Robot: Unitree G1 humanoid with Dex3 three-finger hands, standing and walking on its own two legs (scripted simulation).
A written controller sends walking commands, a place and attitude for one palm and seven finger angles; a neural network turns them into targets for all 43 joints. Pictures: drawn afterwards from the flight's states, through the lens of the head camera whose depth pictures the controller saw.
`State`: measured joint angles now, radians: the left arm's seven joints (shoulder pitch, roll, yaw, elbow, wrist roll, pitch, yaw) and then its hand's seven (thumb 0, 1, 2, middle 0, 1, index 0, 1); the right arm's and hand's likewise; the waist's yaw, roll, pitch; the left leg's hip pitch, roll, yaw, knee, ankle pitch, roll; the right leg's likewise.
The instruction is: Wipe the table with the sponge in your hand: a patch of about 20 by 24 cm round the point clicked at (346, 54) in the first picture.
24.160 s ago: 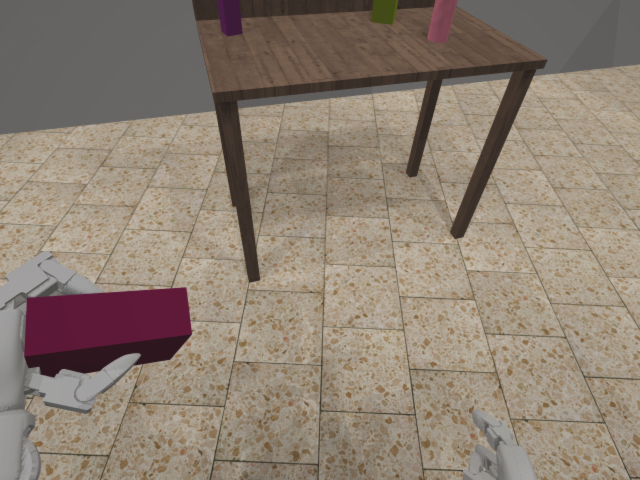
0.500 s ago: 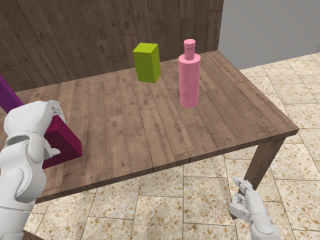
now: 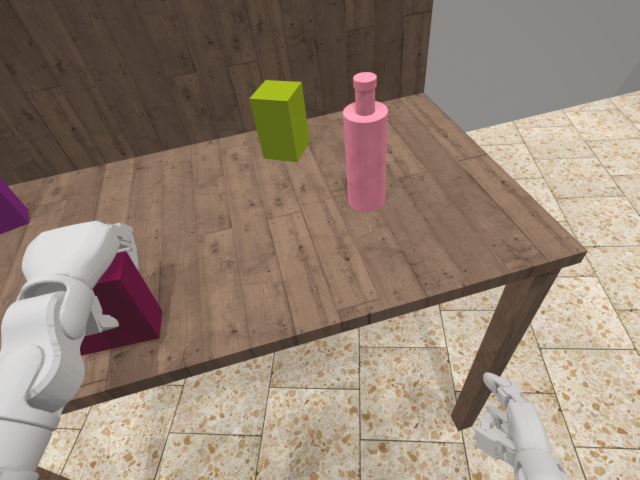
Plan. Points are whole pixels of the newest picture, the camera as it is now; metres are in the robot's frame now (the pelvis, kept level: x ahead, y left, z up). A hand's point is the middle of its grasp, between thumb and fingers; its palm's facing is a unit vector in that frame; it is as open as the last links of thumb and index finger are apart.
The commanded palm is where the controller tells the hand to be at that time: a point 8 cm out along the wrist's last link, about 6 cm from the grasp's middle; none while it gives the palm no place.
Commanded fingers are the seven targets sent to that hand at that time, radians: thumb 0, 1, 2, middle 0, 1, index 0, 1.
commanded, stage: move the sponge above the wiping area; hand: left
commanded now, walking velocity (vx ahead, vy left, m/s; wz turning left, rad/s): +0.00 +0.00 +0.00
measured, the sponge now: (109, 315) +0.26 +0.33 +0.08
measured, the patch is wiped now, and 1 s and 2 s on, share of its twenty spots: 0.00 0.00 0.00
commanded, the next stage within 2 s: none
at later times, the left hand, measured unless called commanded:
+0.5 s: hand (100, 282) +0.27 +0.31 +0.13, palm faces -0.01 -0.02 -1.00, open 9.1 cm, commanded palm +0.24 +0.32 +0.22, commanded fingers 0.00 0.10 1.30 -1.20 -1.60 -1.20 -1.60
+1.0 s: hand (101, 272) +0.27 +0.30 +0.15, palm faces +0.09 -0.01 -1.00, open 9.1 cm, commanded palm +0.24 +0.32 +0.22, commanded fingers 0.00 0.10 1.30 -1.20 -1.60 -1.20 -1.60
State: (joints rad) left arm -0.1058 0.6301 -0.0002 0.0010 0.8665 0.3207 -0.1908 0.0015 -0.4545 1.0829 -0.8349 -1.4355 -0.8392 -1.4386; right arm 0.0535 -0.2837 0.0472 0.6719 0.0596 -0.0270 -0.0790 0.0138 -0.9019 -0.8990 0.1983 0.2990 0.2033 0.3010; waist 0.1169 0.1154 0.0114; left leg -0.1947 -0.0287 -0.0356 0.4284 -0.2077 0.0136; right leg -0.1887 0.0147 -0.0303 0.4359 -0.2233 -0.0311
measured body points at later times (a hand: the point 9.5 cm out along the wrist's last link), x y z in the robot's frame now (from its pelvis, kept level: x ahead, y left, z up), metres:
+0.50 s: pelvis +0.00 +0.00 +0.00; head +0.00 -0.03 +0.45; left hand +0.27 +0.31 +0.19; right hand +0.24 -0.20 -0.09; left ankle +0.01 +0.11 -0.74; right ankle +0.01 -0.10 -0.74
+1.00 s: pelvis +0.00 +0.01 +0.00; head +0.00 -0.03 +0.45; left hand +0.26 +0.30 +0.20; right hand +0.24 -0.19 -0.08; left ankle +0.01 +0.11 -0.74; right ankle +0.01 -0.10 -0.74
